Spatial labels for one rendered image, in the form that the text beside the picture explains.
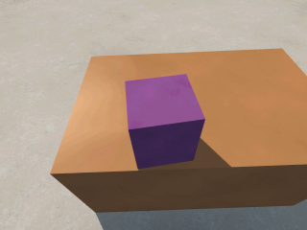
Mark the carton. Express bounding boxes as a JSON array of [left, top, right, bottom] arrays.
[[125, 74, 205, 170]]

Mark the pedestal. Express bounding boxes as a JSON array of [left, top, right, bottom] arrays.
[[50, 48, 307, 213]]

